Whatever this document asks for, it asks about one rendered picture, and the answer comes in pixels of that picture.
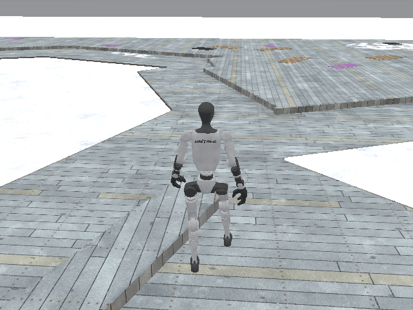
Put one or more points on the robot head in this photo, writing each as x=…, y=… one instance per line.
x=206, y=113

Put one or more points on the left robot forearm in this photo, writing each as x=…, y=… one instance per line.
x=176, y=169

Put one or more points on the right robot thigh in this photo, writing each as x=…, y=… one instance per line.
x=221, y=188

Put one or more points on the robot right upper arm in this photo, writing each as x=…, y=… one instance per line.
x=229, y=147

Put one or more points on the right robot forearm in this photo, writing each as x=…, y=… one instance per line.
x=237, y=176

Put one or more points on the robot right hand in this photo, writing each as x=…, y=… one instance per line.
x=243, y=195

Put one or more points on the robot left upper arm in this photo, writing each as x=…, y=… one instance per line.
x=183, y=144

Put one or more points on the robot left hand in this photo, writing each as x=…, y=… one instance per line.
x=173, y=181

